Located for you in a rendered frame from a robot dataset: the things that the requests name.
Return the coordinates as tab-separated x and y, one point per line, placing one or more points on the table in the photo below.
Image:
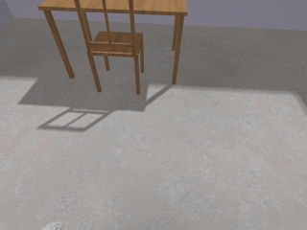
176	8

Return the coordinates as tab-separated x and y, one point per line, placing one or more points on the chair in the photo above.
113	44

